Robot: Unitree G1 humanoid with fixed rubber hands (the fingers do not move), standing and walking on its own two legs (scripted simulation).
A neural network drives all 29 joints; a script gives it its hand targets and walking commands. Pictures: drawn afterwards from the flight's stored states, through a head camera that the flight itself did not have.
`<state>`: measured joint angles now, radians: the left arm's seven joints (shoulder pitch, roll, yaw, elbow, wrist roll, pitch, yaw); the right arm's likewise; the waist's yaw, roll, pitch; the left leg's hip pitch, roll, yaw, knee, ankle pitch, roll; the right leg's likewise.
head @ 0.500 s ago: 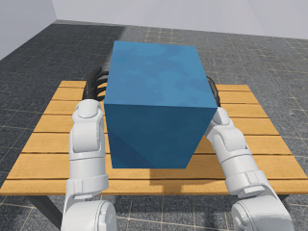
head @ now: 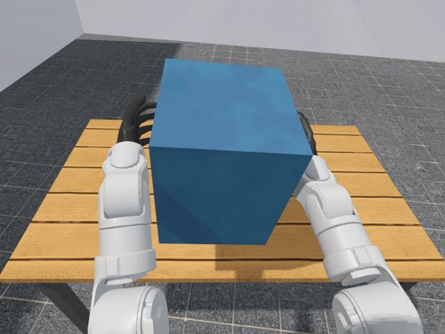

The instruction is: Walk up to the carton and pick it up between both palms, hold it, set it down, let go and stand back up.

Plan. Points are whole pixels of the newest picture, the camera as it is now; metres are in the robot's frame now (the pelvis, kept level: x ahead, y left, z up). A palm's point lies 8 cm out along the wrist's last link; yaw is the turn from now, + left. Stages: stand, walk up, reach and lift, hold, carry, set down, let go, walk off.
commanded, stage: hold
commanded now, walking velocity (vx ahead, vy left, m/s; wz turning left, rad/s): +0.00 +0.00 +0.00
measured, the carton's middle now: (218, 158) +0.37 +0.01 +0.15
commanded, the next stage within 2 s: none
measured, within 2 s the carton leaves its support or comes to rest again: neither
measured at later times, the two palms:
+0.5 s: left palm (138, 143) +0.36 +0.15 +0.19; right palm (305, 154) +0.36 -0.14 +0.16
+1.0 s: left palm (130, 145) +0.36 +0.16 +0.19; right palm (301, 153) +0.35 -0.13 +0.17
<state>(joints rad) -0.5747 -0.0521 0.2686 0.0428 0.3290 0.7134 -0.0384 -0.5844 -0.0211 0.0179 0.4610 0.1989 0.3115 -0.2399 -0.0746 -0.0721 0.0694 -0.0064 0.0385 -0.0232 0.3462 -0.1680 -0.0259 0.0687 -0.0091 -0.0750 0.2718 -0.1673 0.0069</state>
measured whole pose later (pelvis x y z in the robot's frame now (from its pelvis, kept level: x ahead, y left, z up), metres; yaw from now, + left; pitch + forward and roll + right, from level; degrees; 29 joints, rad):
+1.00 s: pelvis +0.00 +0.00 +0.00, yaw +0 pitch -9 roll -1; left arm -0.56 -0.05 0.26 0.01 0.32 0.72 -0.04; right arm -0.57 -0.02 0.02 0.43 0.21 0.31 -0.25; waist -0.08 -0.08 0.07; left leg -0.01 0.04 -0.02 0.35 -0.17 -0.03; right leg 0.06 -0.01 -0.08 0.27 -0.17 0.01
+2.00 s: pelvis +0.00 +0.00 +0.00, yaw +0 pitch -9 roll -1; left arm -0.56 -0.05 0.26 0.03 0.32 0.70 -0.04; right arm -0.59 -0.03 0.03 0.45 0.22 0.29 -0.25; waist -0.07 -0.09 0.06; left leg -0.02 0.04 -0.03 0.35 -0.17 -0.03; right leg 0.06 0.00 -0.08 0.27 -0.17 0.00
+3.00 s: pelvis -0.01 +0.00 +0.00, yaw +0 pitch -9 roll -1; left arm -0.61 -0.04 0.26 0.08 0.33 0.70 -0.04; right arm -0.60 -0.01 -0.03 0.49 0.18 0.28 -0.23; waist -0.07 -0.09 0.07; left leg -0.04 0.04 -0.03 0.35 -0.15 -0.03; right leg 0.03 -0.01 -0.08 0.28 -0.16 0.00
